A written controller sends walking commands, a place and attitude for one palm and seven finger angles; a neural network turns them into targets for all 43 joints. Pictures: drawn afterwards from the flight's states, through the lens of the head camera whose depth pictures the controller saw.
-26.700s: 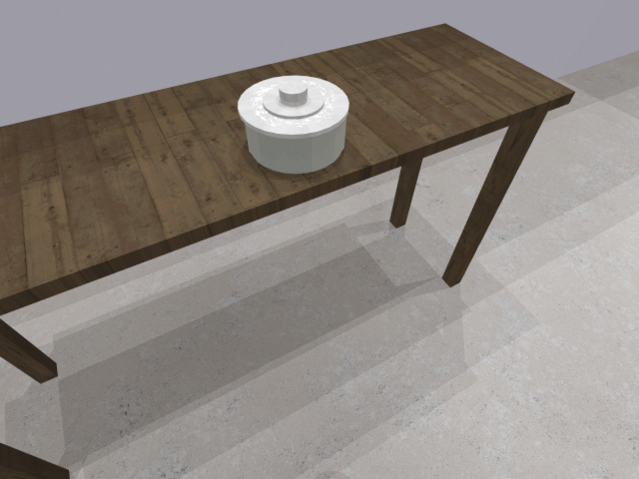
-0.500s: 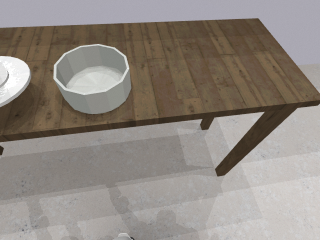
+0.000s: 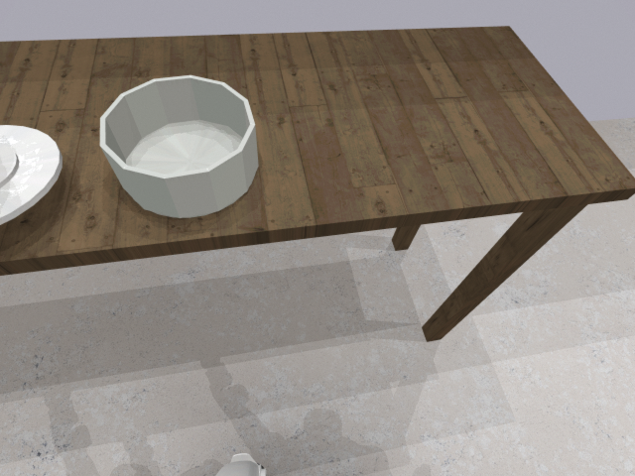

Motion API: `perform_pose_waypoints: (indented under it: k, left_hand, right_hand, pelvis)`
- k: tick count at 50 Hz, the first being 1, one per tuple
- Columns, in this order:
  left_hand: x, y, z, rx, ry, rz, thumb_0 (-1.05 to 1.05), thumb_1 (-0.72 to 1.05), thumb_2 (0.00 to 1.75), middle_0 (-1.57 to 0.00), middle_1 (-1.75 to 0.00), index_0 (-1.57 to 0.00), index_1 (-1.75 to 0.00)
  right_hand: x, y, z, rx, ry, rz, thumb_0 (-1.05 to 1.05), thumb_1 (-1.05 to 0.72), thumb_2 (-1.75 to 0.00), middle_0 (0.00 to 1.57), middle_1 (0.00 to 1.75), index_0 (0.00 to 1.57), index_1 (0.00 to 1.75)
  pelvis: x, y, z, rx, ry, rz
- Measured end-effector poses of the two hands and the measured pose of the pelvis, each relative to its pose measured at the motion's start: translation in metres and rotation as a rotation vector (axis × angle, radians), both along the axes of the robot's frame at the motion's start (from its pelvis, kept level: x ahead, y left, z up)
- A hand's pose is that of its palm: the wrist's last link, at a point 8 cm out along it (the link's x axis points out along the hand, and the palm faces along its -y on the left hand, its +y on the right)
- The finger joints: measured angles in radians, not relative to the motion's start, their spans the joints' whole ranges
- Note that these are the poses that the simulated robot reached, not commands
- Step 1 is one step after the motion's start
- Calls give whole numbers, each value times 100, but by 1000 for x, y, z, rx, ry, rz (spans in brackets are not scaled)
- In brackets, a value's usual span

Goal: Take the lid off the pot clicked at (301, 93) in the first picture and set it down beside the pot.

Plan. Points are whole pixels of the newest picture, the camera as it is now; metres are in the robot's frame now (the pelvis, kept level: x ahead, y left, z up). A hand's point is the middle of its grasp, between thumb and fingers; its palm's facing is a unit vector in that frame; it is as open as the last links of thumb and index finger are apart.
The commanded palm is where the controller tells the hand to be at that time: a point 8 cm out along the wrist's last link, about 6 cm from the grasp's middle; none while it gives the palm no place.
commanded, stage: lower the lid onto the table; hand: left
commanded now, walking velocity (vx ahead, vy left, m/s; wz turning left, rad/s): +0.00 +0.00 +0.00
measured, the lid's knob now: out of the picture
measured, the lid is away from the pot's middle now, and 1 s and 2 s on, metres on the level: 0.25 0.24 0.24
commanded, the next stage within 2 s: open the fingers wide in 0.26 s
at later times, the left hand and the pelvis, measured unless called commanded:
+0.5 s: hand out of the picture +0.44 +0.37 +0.12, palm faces -0.41 -0.14 -0.90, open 8.1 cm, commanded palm +0.46 +0.37 +0.20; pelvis +0.00 +0.00 -0.01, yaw -1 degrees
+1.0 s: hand out of the picture +0.42 +0.37 +0.14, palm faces -0.38 -0.13 -0.91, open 8.5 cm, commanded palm +0.46 +0.37 +0.20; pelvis -0.02 +0.00 -0.01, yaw +1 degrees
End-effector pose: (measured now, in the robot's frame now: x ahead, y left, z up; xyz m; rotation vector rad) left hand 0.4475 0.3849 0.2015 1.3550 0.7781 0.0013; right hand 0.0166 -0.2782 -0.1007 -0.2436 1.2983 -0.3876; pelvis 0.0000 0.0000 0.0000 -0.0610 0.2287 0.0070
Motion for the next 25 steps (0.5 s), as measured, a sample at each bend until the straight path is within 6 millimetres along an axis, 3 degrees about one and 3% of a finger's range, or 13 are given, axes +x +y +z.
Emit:
perform_pose_waypoints:
  k: [19, 25]
  left_hand:
    - [3, -2, -21, -5, -1, -49, -2, 25, 80, -63, -104, -53, -97]
    - [-7, -15, -24, 54, -54, -167, -2, 26, 79, -62, -105, -52, -97]
  right_hand:
    - [-9, 2, -3, -18, 11, -11, 1, -90, -90, 21, 30, 20, 30]
    - [-5, 7, -8, 13, 17, -8, 1, -90, -90, 21, 30, 20, 30]
  pelvis:
    - [-4, 4, -6, -8, 21, -4]
    - [-5, 4, -6, -6, 17, -8]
